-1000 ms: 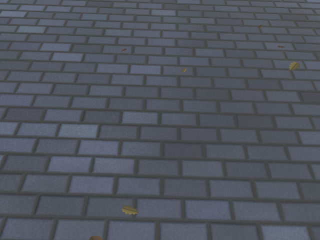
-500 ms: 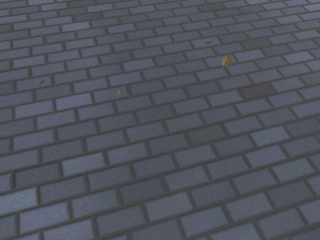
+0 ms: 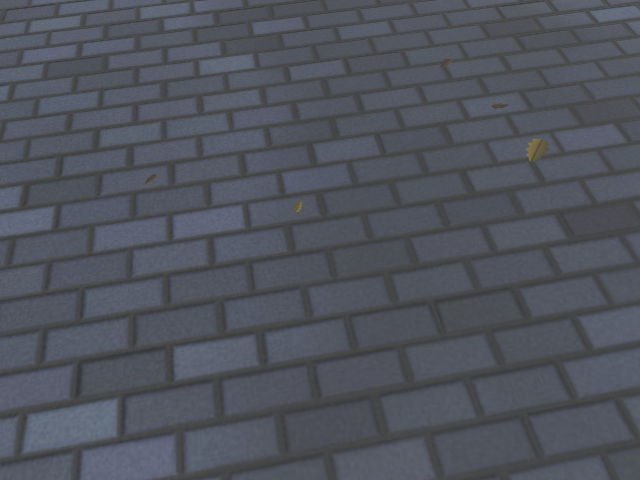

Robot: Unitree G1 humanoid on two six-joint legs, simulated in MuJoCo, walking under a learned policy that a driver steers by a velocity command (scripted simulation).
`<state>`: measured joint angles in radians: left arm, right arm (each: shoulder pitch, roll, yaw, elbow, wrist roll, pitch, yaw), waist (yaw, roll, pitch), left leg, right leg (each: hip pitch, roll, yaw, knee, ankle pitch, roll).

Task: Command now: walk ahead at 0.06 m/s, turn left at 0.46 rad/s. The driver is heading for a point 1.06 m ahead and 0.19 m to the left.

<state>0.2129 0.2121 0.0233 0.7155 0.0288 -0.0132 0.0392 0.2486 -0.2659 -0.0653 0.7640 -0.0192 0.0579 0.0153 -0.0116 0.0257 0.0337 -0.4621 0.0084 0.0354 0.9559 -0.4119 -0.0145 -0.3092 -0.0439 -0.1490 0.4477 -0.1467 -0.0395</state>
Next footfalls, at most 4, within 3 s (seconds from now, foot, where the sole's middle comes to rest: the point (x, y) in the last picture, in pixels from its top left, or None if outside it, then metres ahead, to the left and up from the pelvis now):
0.12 left None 0.04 0.11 -0.78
0.62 right None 0.07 -0.08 -0.78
0.94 left None -0.05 0.10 -0.78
1.22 right None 0.03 -0.10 -0.78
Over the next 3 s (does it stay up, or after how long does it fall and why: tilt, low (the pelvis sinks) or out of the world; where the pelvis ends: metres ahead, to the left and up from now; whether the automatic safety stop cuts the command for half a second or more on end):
stays up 0.25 0.09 -0.02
